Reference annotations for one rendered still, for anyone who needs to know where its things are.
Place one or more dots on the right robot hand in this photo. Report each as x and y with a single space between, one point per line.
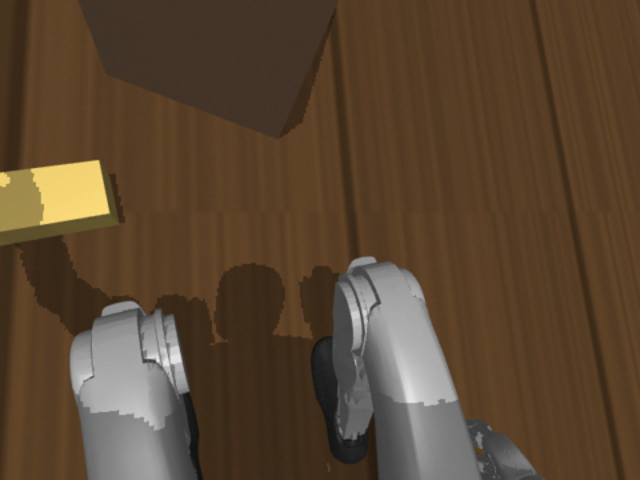
503 460

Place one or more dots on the left robot foot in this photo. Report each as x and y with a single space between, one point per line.
194 433

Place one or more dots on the right robot foot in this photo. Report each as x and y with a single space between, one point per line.
326 385

